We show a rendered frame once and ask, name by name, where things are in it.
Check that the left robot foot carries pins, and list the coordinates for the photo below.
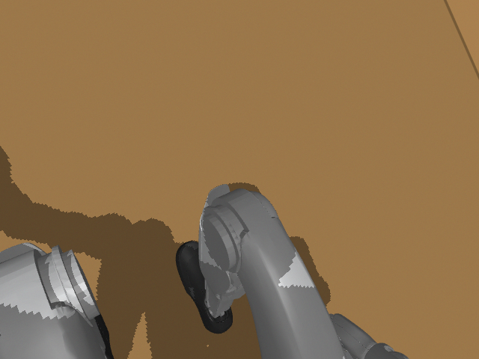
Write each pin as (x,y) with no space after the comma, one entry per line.
(105,335)

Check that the right robot foot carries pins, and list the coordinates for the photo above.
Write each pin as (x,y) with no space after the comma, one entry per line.
(187,262)

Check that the right robot arm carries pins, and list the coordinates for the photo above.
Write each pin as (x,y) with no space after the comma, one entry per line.
(383,351)

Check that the right robot hand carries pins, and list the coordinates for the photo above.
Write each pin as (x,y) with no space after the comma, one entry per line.
(355,342)

